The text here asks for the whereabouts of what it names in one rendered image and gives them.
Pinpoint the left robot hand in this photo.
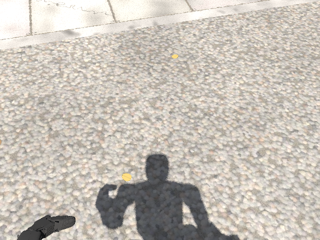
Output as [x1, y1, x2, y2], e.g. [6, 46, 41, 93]
[17, 215, 76, 240]

